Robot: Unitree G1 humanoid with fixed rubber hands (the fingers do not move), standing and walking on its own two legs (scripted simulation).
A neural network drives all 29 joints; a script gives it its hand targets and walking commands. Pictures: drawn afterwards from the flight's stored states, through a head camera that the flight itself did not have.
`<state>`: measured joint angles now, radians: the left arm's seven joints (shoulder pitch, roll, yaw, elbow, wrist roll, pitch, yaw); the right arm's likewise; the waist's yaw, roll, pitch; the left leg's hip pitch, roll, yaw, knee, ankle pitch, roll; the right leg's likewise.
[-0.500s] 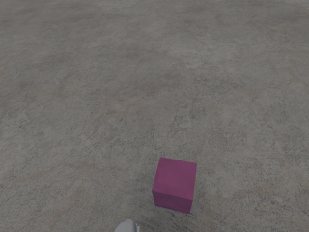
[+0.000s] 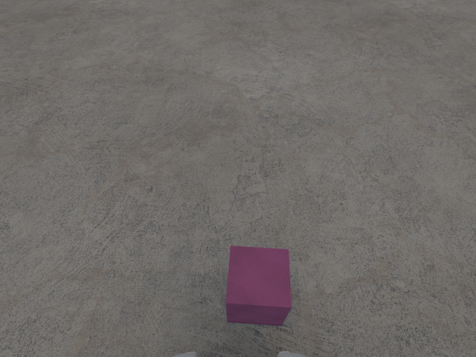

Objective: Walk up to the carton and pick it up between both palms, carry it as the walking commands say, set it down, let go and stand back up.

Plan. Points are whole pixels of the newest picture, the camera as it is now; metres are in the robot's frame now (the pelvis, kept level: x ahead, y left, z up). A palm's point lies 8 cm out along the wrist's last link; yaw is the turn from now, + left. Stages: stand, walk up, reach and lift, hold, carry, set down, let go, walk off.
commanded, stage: walk up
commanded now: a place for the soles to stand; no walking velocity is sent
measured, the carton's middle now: (256, 287) +0.45 -0.05 -0.61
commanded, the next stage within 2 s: reach and lift in 1.72 s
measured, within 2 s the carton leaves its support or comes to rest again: neither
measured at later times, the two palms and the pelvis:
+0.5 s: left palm out of the picture +0.11 +0.28 -0.08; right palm out of the picture +0.07 -0.34 -0.09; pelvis +0.00 -0.02 +0.03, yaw -4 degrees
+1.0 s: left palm (104, 341) +0.17 +0.24 -0.07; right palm out of the picture +0.05 -0.37 -0.08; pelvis +0.03 -0.05 +0.03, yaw -6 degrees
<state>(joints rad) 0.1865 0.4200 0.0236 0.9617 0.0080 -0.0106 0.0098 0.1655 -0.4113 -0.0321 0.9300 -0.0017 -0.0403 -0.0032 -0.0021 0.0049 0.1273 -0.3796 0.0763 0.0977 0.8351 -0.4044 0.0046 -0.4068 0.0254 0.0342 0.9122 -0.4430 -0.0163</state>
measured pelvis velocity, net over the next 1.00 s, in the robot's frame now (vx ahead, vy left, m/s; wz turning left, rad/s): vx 0.03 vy -0.05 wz -0.10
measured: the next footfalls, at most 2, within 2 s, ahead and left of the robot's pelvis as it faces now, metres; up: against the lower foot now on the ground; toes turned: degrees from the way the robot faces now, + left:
none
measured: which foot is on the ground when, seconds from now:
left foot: down 0.00-1.00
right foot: down 0.00-1.00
